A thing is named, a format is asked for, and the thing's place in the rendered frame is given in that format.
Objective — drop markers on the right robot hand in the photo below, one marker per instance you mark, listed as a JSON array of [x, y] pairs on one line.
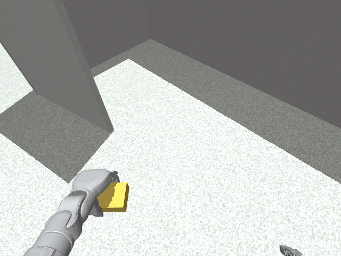
[[287, 251]]

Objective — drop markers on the small box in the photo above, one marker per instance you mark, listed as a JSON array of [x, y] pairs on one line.
[[114, 198]]

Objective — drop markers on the left robot arm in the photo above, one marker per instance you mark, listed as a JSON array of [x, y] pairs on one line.
[[64, 227]]

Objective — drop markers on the left robot hand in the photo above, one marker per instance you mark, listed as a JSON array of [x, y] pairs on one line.
[[96, 180]]

